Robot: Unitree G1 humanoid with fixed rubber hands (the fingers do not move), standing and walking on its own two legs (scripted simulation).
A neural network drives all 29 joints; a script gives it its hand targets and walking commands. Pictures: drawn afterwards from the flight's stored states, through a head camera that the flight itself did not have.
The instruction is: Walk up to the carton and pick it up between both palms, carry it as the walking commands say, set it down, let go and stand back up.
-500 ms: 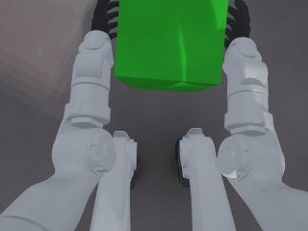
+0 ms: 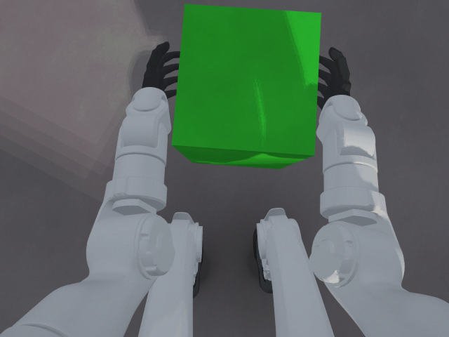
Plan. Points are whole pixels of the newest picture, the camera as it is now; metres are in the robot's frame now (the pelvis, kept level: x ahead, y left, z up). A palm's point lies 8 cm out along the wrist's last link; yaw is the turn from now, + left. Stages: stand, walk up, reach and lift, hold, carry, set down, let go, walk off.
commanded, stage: reach and lift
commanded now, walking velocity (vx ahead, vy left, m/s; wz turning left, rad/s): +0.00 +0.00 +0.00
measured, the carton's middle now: (242, 104) +0.50 -0.03 -0.13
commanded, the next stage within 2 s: none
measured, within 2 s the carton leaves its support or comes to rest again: neither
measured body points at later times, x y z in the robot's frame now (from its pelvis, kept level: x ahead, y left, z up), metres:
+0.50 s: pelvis +0.01 +0.00 +0.06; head +0.23 +0.00 +0.46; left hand +0.48 +0.12 +0.01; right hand +0.46 -0.18 +0.01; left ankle +0.09 +0.12 -0.51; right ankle +0.10 -0.13 -0.51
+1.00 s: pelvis +0.03 +0.00 +0.13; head +0.21 +0.00 +0.54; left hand +0.46 +0.12 +0.08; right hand +0.44 -0.18 +0.09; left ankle +0.09 +0.12 -0.51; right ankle +0.10 -0.13 -0.51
